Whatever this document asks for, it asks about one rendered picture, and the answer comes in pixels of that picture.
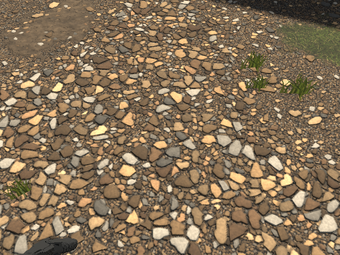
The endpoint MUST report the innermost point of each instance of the left robot hand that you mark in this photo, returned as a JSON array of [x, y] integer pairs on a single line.
[[52, 247]]

